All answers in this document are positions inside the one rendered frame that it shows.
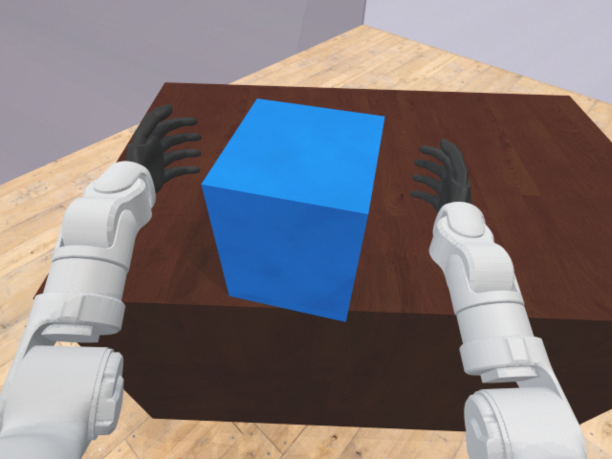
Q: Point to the left robot hand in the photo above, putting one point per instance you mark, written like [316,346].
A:
[148,146]

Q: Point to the right robot hand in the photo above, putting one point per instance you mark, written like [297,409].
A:
[455,185]

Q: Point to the right robot forearm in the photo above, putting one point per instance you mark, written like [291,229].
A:
[498,341]

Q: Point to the left robot forearm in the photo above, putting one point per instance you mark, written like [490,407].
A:
[82,296]

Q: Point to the left robot upper arm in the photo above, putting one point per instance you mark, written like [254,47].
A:
[61,398]

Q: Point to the pedestal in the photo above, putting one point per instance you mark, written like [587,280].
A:
[540,171]

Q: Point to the carton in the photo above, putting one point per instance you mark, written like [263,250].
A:
[288,201]

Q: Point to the right robot upper arm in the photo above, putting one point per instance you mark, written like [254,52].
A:
[520,423]

